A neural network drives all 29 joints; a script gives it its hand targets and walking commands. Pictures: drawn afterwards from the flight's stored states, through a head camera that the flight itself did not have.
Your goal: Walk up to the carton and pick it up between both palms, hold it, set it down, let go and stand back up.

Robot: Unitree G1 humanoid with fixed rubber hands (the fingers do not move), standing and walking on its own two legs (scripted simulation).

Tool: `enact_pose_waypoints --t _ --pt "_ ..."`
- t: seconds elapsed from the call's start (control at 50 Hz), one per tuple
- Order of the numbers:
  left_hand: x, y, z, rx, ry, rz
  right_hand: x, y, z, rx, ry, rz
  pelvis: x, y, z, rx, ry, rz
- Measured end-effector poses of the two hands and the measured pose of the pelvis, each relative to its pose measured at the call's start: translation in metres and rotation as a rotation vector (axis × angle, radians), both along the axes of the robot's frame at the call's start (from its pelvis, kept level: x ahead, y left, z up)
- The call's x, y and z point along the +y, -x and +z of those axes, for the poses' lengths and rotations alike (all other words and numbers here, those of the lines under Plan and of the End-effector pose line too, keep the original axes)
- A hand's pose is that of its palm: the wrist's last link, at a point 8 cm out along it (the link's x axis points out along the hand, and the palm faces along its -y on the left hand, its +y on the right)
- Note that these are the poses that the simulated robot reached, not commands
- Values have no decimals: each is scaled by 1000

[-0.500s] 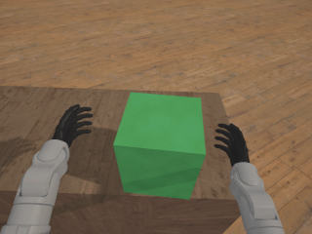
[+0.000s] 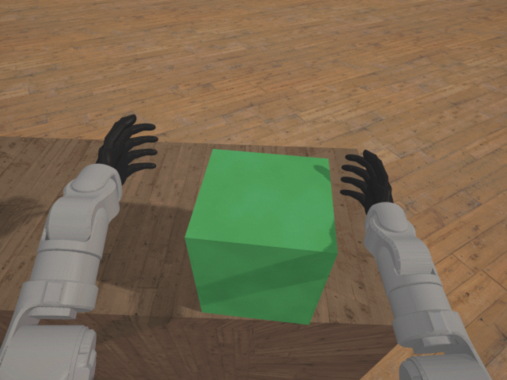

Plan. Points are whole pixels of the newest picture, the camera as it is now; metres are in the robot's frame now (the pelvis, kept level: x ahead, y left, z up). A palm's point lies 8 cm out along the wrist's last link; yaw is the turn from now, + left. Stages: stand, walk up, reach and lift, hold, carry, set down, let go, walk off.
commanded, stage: reach and lift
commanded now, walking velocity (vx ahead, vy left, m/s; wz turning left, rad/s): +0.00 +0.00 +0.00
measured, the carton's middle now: (262, 239) +0.39 -0.01 +0.00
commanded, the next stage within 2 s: none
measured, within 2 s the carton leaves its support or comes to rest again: neither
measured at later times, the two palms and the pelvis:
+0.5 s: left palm (117, 205) +0.39 +0.23 +0.09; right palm (373, 223) +0.37 -0.20 +0.06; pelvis +0.00 +0.00 +0.00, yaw +0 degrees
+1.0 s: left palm (145, 217) +0.41 +0.20 +0.03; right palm (358, 234) +0.39 -0.19 +0.01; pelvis +0.02 +0.00 +0.00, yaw +0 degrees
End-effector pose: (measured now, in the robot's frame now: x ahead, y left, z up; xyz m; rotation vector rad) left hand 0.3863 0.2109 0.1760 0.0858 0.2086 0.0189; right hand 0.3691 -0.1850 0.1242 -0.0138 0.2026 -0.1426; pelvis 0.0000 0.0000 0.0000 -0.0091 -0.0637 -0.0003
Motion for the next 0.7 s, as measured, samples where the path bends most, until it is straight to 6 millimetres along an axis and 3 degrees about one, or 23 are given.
enact_pose_waypoints --t 0.14,0.24,0.4,0.48,0.7 --pt "-2 -16 7 1 9 3 2 -16 6 8 3 -4 2 -1 0 7 2 1" --pt "1 -20 1 9 15 14 1 -18 -2 24 2 -9 2 -2 0 9 3 1" --pt "15 -9 -46 30 21 54 -10 -8 -35 60 2 -40 2 -2 1 13 3 2" --pt "21 -2 -79 61 30 81 -13 -3 -53 79 0 -37 2 -1 1 29 4 3" --pt "-1 -18 -120 19 31 65 -20 -12 -94 97 13 -18 -4 -10 -2 227 -4 2"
